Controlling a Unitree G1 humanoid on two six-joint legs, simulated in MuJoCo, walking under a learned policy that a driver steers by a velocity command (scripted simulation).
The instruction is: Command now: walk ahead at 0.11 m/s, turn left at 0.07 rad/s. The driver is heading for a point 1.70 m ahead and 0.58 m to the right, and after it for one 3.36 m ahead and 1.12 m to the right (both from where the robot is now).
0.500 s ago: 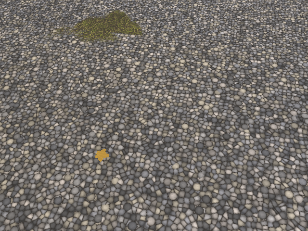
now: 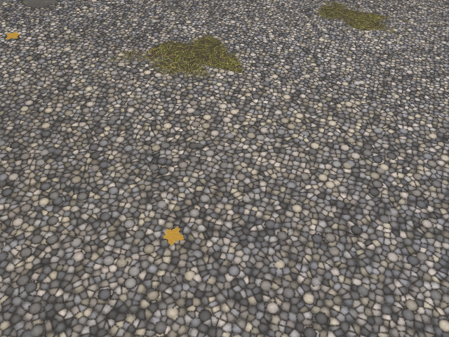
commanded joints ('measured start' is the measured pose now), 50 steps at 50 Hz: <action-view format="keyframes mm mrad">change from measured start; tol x32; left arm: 1 66 153 27 -24 1 -17 3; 30 -272 27 -18 -208 -31 -107 -89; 36 199 218 79 -133 -31 -78 -69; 50 83 158 52 -176 -23 -99 -20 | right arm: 1 24 -151 -39 -27 -9 -15 2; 37 399 -65 -12 22 -24 -88 -10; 50 -29 -128 -29 -123 -15 -113 -12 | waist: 1 -28 36 -69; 30 -101 95 101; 38 108 -112 -413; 50 18 -8 -13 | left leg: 1 -94 127 -168 -121 -289 56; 8 -255 67 -3 229 -275 30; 12 237 18 59 -39 28 24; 15 423 449 -699 -321 -285 286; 30 263 300 60 -394 359 106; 35 294 282 158 164 1032 24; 36 41 245 153 468 738 -9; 37 -394 24 57 848 -276 -70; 50 -313 131 -62 226 291 -122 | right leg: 1 145 -36 21 -61 55 -72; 4 -29 -146 261 -294 -507 -205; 10 -40 -178 243 -322 -238 -213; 17 -676 -36 70 634 -115 -115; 35 25 153 -127 36 207 -221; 37 661 -249 689 -71 -89 -480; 50 -110 4 237 -318 230 -304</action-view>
